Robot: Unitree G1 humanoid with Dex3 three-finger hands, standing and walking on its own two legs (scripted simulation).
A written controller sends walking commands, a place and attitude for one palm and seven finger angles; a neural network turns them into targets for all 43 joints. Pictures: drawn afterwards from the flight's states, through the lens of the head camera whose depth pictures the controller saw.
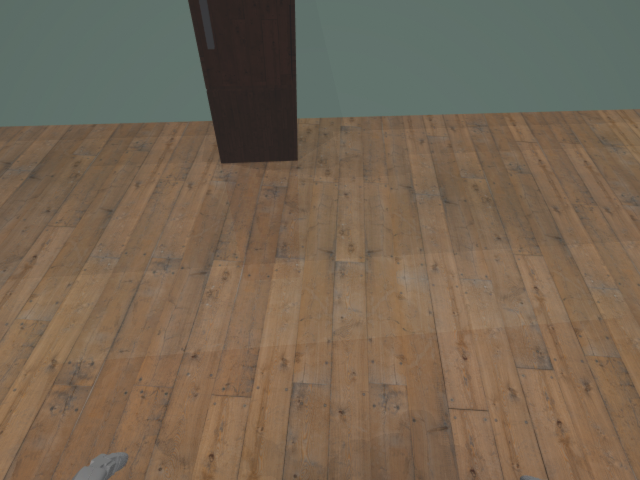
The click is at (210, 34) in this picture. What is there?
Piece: cupboard door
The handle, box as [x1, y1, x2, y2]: [199, 0, 214, 48]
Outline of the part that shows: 199,0 207,47 214,48 206,0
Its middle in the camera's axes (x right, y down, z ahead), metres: -0.42 -0.80 +1.43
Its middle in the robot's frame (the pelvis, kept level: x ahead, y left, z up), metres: +1.59 +0.50 -0.08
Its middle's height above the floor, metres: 0.69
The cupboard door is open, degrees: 0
